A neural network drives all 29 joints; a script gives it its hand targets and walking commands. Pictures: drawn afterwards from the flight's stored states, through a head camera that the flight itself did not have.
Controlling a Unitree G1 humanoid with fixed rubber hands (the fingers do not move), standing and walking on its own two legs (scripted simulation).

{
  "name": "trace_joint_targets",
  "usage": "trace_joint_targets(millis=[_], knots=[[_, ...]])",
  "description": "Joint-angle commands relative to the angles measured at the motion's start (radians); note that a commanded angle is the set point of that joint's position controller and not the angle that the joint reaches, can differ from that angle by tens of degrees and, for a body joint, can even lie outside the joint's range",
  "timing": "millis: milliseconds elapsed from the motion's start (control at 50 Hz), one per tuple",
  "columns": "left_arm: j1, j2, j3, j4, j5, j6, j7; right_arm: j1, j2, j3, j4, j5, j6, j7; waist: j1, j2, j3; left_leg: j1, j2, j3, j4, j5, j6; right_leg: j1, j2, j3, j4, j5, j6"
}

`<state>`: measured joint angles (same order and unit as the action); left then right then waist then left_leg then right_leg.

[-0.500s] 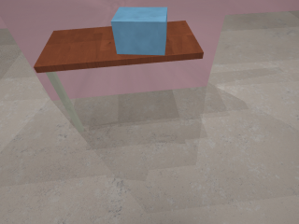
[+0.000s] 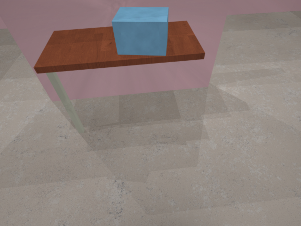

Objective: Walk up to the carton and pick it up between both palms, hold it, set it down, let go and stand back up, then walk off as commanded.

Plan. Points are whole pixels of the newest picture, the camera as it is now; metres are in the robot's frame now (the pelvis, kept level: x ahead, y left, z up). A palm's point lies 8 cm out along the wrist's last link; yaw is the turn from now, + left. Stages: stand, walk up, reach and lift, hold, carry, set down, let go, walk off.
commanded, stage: stand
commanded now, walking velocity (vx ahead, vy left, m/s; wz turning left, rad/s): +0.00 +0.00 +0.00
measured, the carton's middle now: (142, 31) +1.12 +0.00 +0.00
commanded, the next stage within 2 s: none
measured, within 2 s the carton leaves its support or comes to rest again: neither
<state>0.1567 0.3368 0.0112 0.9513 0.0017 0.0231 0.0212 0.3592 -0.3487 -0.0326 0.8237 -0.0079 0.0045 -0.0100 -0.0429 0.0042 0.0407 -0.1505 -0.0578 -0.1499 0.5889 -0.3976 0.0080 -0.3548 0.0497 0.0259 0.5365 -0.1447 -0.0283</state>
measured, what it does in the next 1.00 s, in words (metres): stands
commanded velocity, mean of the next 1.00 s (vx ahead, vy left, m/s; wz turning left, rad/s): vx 0.00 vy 0.00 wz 0.00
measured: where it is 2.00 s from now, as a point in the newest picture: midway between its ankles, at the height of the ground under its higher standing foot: outside the picture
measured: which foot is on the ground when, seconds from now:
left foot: down 0.00-1.00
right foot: down 0.00-1.00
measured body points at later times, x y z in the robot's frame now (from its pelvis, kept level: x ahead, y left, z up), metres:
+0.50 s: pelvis +0.00 +0.00 +0.00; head +0.01 +0.00 +0.45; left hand +0.11 +0.29 -0.12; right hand +0.03 -0.30 -0.12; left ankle -0.05 +0.13 -0.73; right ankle +0.09 -0.10 -0.73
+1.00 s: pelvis +0.00 +0.00 +0.00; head +0.01 +0.00 +0.45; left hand +0.11 +0.29 -0.12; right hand +0.03 -0.30 -0.12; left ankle -0.05 +0.13 -0.73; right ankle +0.09 -0.10 -0.73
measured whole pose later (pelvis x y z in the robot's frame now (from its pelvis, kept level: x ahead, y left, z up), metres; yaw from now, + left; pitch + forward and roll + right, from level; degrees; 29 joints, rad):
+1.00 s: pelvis +0.00 +0.00 +0.00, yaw +0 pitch -2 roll +0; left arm 0.16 0.34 0.01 0.95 0.00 0.02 0.02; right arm 0.36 -0.35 -0.03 0.82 -0.01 0.00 -0.01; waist -0.04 0.00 0.04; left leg -0.15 -0.06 -0.15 0.59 -0.40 0.01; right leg -0.35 0.05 0.03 0.54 -0.14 -0.03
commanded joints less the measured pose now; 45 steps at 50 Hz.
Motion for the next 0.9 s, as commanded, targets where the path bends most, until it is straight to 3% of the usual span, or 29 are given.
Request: trace_joint_targets(millis=[0,220,360,400,480,800,860,880], knots=[[-0.088,0.202,0.048,-0.050,-0.013,-0.042,0.005,-0.047,-0.196,-0.035,0.015,0.014,-0.049,-0.023,0.048,-0.052,-0.031,-0.161,0.134,-0.130,-0.239,0.124,0.043,0.291,-0.177,0.186,-0.121,0.036,-0.033],[-0.092,0.202,0.048,-0.053,-0.010,-0.044,0.003,-0.052,-0.206,-0.040,0.013,0.017,-0.051,-0.023,0.045,-0.052,-0.028,-0.159,0.129,-0.128,-0.240,0.111,0.044,0.284,-0.174,0.185,-0.125,0.030,-0.034],[-0.086,0.207,0.049,-0.050,-0.012,-0.045,0.006,-0.062,-0.213,-0.040,0.013,0.015,-0.050,-0.025,0.048,-0.038,-0.046,-0.158,0.132,-0.127,-0.231,0.145,0.041,0.307,-0.177,0.180,-0.107,0.096,-0.038],[-0.081,0.209,0.050,-0.049,-0.011,-0.044,0.005,-0.053,-0.206,-0.041,0.020,0.017,-0.048,-0.024,0.047,-0.066,-0.043,-0.159,0.125,-0.125,-0.228,0.123,0.041,0.307,-0.179,0.187,-0.122,0.068,-0.037],[-0.079,0.207,0.048,-0.050,-0.011,-0.044,0.005,-0.054,-0.205,-0.039,0.021,0.014,-0.046,-0.023,0.050,-0.043,-0.027,-0.169,0.131,-0.128,-0.244,0.104,0.042,0.295,-0.179,0.184,-0.124,0.039,-0.035],[-0.084,0.210,0.050,-0.051,-0.012,-0.045,0.004,-0.060,-0.208,-0.037,0.012,0.013,-0.052,-0.022,0.047,-0.046,-0.032,-0.164,0.139,-0.133,-0.239,0.139,0.042,0.300,-0.177,0.177,-0.112,0.097,-0.037],[-0.090,0.205,0.049,-0.050,-0.009,-0.043,0.005,-0.056,-0.209,-0.040,0.018,0.016,-0.049,-0.023,0.045,-0.064,-0.021,-0.169,0.132,-0.130,-0.240,0.114,0.043,0.291,-0.176,0.182,-0.121,0.059,-0.036],[-0.094,0.212,0.052,-0.049,-0.013,-0.042,0.005,-0.067,-0.199,-0.036,0.012,0.014,-0.049,-0.022,0.045,-0.046,-0.023,-0.168,0.135,-0.135,-0.240,0.113,0.044,0.294,-0.179,0.186,-0.123,0.057,-0.036]])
